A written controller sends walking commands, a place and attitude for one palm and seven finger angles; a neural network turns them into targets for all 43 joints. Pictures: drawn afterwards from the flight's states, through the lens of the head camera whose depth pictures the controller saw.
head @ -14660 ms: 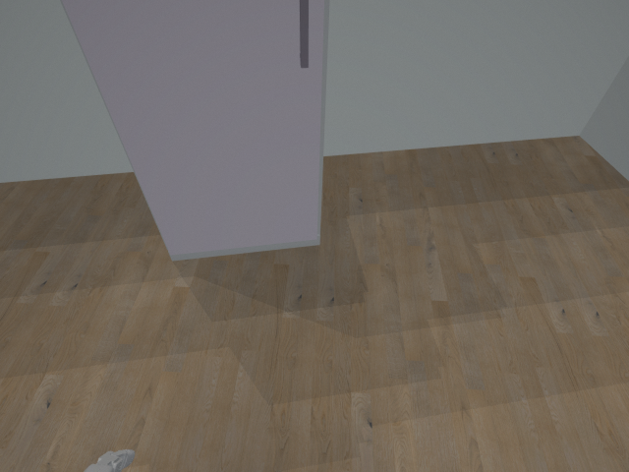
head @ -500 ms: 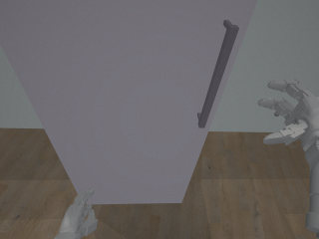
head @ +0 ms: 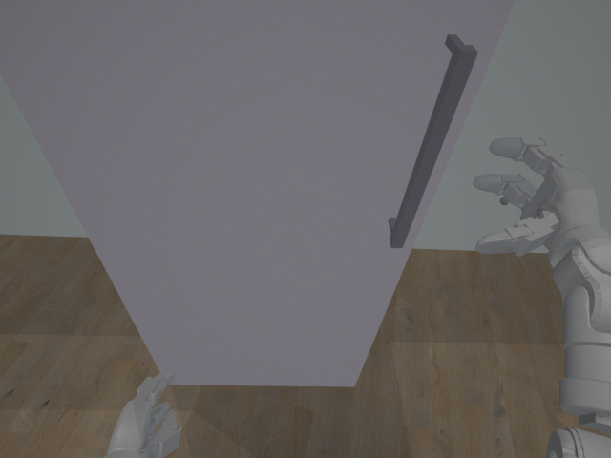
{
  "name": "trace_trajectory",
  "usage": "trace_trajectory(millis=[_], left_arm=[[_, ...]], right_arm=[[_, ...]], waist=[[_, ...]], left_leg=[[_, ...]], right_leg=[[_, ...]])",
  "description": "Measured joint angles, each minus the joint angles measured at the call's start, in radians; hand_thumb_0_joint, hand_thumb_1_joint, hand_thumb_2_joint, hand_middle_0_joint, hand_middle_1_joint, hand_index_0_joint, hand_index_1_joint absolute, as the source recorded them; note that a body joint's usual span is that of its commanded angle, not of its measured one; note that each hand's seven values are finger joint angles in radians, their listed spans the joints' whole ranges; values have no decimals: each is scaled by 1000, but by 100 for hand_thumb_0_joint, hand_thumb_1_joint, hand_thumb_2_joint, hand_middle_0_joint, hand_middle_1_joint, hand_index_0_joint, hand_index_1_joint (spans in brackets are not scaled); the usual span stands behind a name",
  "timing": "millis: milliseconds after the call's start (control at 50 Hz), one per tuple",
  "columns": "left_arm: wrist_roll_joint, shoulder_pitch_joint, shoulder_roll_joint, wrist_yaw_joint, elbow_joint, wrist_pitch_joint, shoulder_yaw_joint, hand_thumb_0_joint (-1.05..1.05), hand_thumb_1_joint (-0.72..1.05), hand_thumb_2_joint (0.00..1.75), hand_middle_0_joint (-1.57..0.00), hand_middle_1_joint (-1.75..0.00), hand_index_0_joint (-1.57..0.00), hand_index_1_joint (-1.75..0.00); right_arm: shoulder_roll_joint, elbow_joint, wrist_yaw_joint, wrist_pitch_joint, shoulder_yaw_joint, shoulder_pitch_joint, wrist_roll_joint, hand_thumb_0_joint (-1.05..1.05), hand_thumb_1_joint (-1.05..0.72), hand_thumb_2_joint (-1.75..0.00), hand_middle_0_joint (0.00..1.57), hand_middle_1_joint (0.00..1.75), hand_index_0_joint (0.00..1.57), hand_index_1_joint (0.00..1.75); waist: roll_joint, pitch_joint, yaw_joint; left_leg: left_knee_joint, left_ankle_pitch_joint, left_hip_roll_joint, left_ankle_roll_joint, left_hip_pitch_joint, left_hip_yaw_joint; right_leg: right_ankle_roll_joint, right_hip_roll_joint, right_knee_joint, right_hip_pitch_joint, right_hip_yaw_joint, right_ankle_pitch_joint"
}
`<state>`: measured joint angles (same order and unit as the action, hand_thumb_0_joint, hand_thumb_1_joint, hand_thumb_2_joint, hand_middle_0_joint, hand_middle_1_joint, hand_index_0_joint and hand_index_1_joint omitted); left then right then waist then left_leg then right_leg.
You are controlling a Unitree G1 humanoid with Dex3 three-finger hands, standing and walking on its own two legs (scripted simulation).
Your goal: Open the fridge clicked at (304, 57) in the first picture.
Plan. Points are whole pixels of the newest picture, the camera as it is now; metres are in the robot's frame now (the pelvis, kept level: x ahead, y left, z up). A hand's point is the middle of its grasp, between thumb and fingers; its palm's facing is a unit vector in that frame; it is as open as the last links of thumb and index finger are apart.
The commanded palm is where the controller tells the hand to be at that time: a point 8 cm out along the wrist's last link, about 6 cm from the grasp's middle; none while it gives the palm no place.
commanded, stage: move the hooked fingers beside the handle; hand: right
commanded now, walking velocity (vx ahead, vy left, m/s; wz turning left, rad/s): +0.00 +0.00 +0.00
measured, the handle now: (420, 159) +0.45 -0.12 +0.20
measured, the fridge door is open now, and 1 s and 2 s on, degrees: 0 0 0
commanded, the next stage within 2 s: feel for the door with the fingertips in 1.18 s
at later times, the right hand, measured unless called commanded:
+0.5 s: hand (469, 176) +0.41 -0.17 +0.21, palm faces -0.02 +1.00 -0.01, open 13.9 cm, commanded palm +0.38 -0.22 +0.21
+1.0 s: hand (473, 188) +0.39 -0.17 +0.20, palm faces -0.02 +1.00 -0.02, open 14.0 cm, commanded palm +0.36 -0.22 +0.21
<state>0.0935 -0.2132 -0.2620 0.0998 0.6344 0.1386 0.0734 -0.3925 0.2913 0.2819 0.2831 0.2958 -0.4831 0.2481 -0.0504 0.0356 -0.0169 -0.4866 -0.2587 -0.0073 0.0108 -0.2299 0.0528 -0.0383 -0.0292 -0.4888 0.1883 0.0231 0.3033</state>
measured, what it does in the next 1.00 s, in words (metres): stands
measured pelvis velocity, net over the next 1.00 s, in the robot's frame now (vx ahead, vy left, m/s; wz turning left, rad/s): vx -0.01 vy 0.01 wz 0.01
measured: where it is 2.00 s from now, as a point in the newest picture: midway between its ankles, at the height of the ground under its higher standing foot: outside the picture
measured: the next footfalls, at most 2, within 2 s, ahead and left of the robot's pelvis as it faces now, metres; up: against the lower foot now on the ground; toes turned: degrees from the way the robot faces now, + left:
none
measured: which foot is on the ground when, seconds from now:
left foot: down 0.00-1.00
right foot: down 0.00-1.00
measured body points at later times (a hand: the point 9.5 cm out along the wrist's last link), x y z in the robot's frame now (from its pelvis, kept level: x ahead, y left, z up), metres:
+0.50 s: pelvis +0.00 +0.01 +0.00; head +0.00 +0.02 +0.45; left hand +0.15 +0.25 -0.10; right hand +0.40 -0.23 +0.21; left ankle +0.00 +0.11 -0.74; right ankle -0.03 -0.09 -0.74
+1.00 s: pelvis -0.01 +0.01 +0.00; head -0.02 +0.03 +0.45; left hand +0.15 +0.25 -0.09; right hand +0.38 -0.23 +0.21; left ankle +0.00 +0.11 -0.74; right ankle -0.03 -0.09 -0.74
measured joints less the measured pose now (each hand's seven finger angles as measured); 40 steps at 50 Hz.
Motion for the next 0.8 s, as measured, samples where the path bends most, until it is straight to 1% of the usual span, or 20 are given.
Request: trace_trajectory(millis=[60, 200, 340, 460, 620, 800], left_arm=[[0, -4, 4, 0, 6, -4, 1, 1, 91, 90, -20, -30, -20, -30], [2, -13, 2, -4, 2, -26, -4, 1, 91, 90, -20, -30, -20, -30], [0, -22, -3, 0, 15, -31, -8, 1, 91, 90, -20, -30, -20, -30], [-2, -25, 0, -4, 18, -42, -10, 1, 91, 90, -20, -30, -20, -30], [-1, -47, 0, -12, 12, -59, -15, 1, 91, 90, -20, -30, -20, -30], [1, -36, -1, -8, 9, -57, -15, 1, 91, 90, -20, -30, -20, -30]], right_arm=[[4, 26, -6, -8, -4, -25, 0, -1, 50, -30, 30, 120, 30, 120], [-5, 93, -23, 7, -9, -59, -16, -1, 50, -30, 30, 120, 30, 120], [24, 125, -38, -28, -35, -100, -15, -1, 50, -30, 30, 120, 30, 120], [27, 190, -62, -36, -36, -152, -31, -1, 50, -30, 30, 120, 30, 120], [24, 188, -64, -55, -22, -118, -34, -1, 50, -30, 31, 121, 32, 121], [32, 141, -58, -55, -21, -83, -28, -1, 50, -30, 30, 120, 30, 120]], waist=[[2, 5, 2], [0, 11, 13], [2, 4, 14], [5, 8, 24], [-1, 14, 23], [1, 11, 17]], left_leg=[[2, -1, 2, 1, 1, 0], [7, 2, 6, 4, -5, -3], [11, 4, 7, 6, -3, 0], [15, 10, 10, 8, -12, -6], [22, 14, 14, 10, -6, -12], [28, 18, 17, 13, 13, -10]], right_leg=[[2, 2, 2, -1, 0, 1], [4, 6, 8, 3, 3, -1], [5, 7, 10, 3, 1, -3], [7, 9, 19, 7, 6, -9], [9, 13, 30, -3, 13, -13], [11, 16, 32, -20, 10, -15]])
